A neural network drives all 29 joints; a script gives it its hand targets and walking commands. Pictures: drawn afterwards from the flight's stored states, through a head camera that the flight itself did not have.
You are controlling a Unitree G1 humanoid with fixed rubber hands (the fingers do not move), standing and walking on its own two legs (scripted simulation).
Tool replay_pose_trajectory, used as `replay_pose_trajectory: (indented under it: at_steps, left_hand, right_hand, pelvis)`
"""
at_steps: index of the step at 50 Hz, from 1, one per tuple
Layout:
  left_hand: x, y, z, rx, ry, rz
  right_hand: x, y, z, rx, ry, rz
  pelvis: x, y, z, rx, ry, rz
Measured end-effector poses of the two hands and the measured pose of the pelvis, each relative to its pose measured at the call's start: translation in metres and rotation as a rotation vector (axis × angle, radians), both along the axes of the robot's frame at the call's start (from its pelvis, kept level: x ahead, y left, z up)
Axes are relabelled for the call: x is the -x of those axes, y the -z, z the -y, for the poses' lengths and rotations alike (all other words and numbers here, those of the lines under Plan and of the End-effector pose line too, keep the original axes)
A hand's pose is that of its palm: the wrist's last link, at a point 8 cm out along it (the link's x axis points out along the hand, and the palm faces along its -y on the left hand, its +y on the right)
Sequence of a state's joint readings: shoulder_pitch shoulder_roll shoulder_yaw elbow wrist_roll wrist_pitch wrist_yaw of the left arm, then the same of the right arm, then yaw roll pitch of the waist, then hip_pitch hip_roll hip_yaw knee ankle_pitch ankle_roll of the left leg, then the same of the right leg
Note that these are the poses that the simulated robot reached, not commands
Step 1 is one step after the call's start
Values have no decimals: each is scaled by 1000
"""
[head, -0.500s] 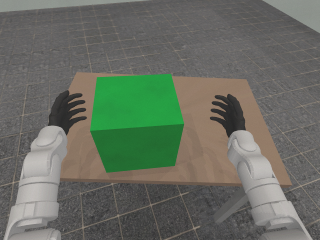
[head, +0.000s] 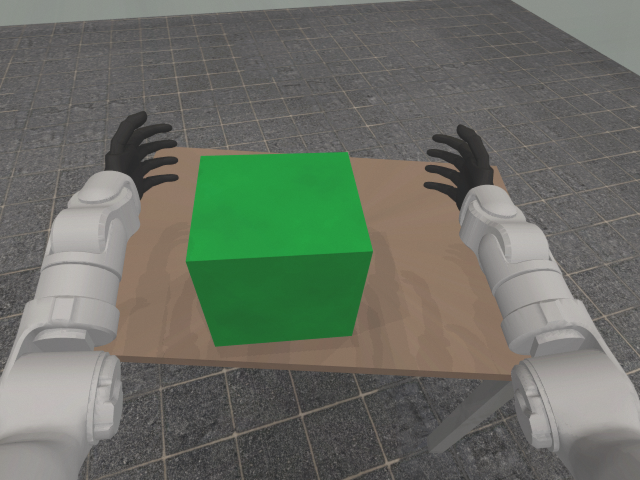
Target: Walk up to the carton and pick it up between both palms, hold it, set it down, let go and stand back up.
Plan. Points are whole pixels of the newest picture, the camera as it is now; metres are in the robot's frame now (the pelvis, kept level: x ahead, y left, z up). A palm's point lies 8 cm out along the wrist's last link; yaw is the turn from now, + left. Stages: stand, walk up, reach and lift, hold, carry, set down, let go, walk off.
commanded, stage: reach and lift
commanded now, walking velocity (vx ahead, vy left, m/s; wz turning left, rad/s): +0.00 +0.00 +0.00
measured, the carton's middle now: (280, 250) +0.43 +0.10 +0.00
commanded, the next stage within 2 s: none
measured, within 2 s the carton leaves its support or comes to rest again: neither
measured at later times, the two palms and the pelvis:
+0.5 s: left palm (147, 202) +0.41 +0.27 +0.11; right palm (448, 205) +0.45 -0.13 +0.11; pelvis +0.00 +0.00 +0.00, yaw +1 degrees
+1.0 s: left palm (167, 240) +0.40 +0.26 +0.04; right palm (435, 235) +0.45 -0.13 +0.05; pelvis -0.01 +0.01 -0.02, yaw -1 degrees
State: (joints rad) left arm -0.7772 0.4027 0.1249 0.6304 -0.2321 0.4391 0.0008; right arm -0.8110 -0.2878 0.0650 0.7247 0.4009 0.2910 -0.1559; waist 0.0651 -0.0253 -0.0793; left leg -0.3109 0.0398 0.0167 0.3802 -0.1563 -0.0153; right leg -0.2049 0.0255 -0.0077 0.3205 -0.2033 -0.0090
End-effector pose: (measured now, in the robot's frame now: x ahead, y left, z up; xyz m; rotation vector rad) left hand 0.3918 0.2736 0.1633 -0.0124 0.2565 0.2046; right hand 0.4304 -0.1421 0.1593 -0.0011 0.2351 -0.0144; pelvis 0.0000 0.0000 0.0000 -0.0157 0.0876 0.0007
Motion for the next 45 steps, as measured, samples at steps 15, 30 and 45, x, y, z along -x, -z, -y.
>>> replay_pose_trajectory:
  at_steps: [15, 30, 45]
  left_hand:
    - [-28, -14, -2, -18, -15, -9]
    - [-8, 91, 2, -10, -27, -42]
    - [-18, 117, 12, -11, -25, 0]
  right_hand:
    - [-29, -18, -8, 26, 4, -23]
    - [-10, 80, -18, 22, 2, -91]
    - [-18, 104, -11, 49, -8, -49]
  pelvis:
    - [-1, 1, 1, 4, -11, -54]
    - [-1, 7, 1, 11, -11, -155]
    - [5, 20, -5, 14, 1, -285]
